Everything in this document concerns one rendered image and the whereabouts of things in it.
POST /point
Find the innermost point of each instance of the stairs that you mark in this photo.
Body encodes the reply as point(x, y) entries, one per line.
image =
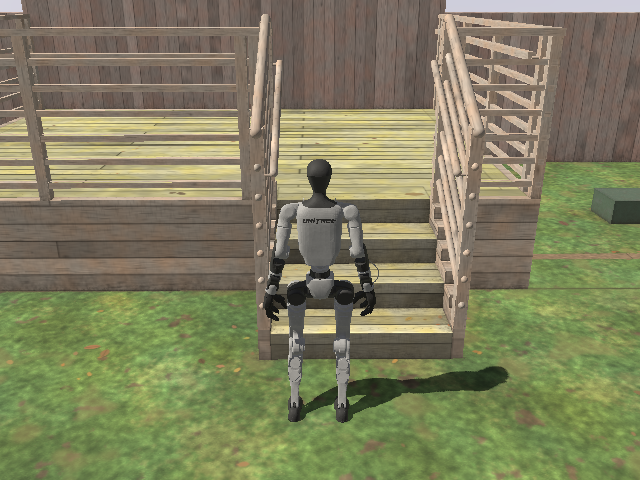
point(408, 321)

